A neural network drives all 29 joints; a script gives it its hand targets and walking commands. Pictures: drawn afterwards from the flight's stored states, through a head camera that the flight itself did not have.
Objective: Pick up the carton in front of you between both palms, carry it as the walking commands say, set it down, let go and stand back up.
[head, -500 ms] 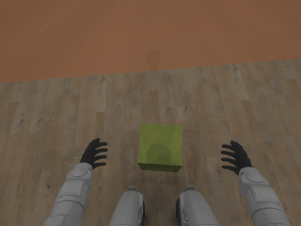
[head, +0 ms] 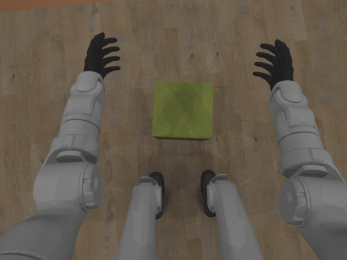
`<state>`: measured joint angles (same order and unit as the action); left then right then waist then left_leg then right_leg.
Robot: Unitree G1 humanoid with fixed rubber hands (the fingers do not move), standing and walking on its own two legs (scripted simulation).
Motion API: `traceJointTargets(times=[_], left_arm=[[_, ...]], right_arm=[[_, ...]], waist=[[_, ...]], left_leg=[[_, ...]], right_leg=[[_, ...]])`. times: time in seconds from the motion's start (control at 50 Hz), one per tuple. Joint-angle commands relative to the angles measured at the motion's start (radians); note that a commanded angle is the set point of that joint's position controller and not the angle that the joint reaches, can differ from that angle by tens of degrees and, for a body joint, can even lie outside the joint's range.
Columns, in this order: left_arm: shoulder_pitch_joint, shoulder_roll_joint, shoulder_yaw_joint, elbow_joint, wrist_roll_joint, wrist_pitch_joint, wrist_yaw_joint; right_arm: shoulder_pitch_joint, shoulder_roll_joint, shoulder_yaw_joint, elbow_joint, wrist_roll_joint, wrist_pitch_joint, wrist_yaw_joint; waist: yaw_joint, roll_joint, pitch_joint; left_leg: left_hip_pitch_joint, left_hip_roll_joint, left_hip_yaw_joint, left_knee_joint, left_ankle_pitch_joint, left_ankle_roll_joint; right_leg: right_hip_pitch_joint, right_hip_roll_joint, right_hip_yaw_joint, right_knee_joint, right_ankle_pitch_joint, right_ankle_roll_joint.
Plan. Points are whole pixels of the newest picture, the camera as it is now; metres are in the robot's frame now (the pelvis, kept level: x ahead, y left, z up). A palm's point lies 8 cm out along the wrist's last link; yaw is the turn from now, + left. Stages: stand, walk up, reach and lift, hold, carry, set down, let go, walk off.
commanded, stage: reach and lift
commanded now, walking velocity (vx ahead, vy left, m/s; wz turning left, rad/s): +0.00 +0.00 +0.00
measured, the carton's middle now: (182, 114) +0.47 -0.01 -0.52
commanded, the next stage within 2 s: none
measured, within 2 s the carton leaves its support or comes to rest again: leaves its support in 1.68 s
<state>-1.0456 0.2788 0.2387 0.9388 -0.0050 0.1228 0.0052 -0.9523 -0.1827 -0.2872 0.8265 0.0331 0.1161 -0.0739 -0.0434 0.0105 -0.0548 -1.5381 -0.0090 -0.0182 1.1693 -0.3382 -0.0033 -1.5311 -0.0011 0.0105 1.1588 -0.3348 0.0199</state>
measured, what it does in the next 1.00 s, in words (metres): lowers itself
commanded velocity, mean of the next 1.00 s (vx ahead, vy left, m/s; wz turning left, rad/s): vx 0.00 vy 0.00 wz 0.00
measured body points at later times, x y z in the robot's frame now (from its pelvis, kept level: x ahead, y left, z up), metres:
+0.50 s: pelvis -0.01 +0.00 -0.16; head +0.33 +0.00 +0.14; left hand +0.49 +0.19 -0.33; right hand +0.46 -0.21 -0.33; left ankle +0.08 +0.12 -0.61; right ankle +0.08 -0.13 -0.61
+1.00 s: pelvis -0.04 +0.00 -0.27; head +0.33 +0.00 -0.02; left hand +0.50 +0.18 -0.47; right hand +0.48 -0.20 -0.46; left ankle +0.08 +0.12 -0.61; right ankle +0.08 -0.13 -0.61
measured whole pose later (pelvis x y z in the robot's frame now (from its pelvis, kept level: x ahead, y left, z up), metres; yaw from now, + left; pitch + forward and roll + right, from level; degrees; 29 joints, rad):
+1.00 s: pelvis -0.04 +0.00 -0.27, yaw -1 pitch +38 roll -1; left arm -1.33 0.38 0.02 1.11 -0.25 -0.01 0.11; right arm -1.30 -0.34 -0.04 1.09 0.31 -0.02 -0.13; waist -0.01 -0.02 0.32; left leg -2.29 -0.03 -0.04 2.19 -0.56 -0.03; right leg -2.29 0.04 0.02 2.17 -0.54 0.05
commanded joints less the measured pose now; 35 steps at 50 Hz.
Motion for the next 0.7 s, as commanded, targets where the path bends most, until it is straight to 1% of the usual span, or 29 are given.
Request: traceJointTargets(times=[0.0,0.04,0.1,0.2,0.28,0.36,0.42,0.52,0.6,0.68], left_arm=[[-0.168,0.084,0.033,-0.084,0.026,-0.049,-0.008],[-0.159,0.067,0.048,-0.081,0.041,-0.069,-0.011],[-0.14,0.041,0.059,-0.069,0.054,-0.089,-0.01],[-0.087,0.025,0.05,-0.04,0.051,-0.107,0.003],[-0.094,0.052,0.014,-0.069,0.011,-0.123,0.025],[-0.138,0.102,-0.043,-0.142,-0.058,-0.125,0.048],[-0.193,0.131,-0.081,-0.177,-0.11,-0.114,0.062],[-0.308,0.167,-0.119,-0.154,-0.165,-0.091,0.078],[-0.397,0.189,-0.137,-0.065,-0.187,-0.078,0.088],[-0.463,0.2,-0.154,0.04,-0.2,-0.087,0.091]], right_arm=[[-0.143,-0.09,-0.034,-0.085,-0.021,-0.051,0.015],[-0.14,-0.079,-0.048,-0.074,-0.034,-0.073,0.027],[-0.132,-0.061,-0.06,-0.048,-0.045,-0.097,0.035],[-0.079,-0.047,-0.056,0.006,-0.044,-0.118,0.027],[-0.083,-0.081,-0.025,-0.007,-0.005,-0.136,0.007],[-0.13,-0.132,0.029,-0.08,0.062,-0.138,-0.014],[-0.186,-0.16,0.067,-0.114,0.109,-0.124,-0.028],[-0.303,-0.192,0.103,-0.094,0.154,-0.097,-0.046],[-0.394,-0.213,0.114,-0.01,0.173,-0.083,-0.06],[-0.47,-0.226,0.127,0.095,0.186,-0.094,-0.063]], waist=[[-0.006,0.036,-0.96],[-0.002,0.036,-0.929],[0.003,0.032,-0.893],[0.005,0.027,-0.886],[0.003,0.036,-0.964],[0.007,0.046,-1.114],[0.011,0.043,-1.154],[0.008,0.03,-1.077],[0.003,0.028,-0.97],[0.002,0.026,-0.857]], left_leg=[[0.547,-0.055,0.016,-0.091,0.28,-0.022],[0.499,-0.051,0.008,-0.067,0.317,-0.021],[0.4,-0.047,0.003,-0.004,0.34,-0.022],[0.217,-0.049,0.003,0.151,0.353,-0.029],[0.148,-0.054,0.004,0.292,0.388,-0.032],[0.143,-0.058,0.016,0.429,0.397,-0.038],[0.116,-0.054,0.031,0.507,0.32,-0.044],[0.011,-0.039,0.046,0.591,0.103,-0.042],[-0.056,-0.023,0.045,0.644,-0.042,-0.032],[-0.122,-0.011,0.034,0.7,-0.1,-0.026]], right_leg=[[0.411,0.065,-0.055,-0.092,0.261,0.026],[0.342,0.062,-0.049,-0.071,0.288,0.027],[0.24,0.061,-0.045,-0.013,0.307,0.032],[0.092,0.061,-0.036,0.143,0.325,0.042],[0.014,0.064,-0.034,0.278,0.356,0.045],[-0.001,0.067,-0.044,0.414,0.365,0.051],[-0.014,0.065,-0.058,0.497,0.297,0.053],[-0.064,0.05,-0.073,0.593,0.105,0.053],[-0.13,0.033,-0.075,0.649,-0.035,0.046],[-0.192,0.02,-0.067,0.707,-0.086,0.039]])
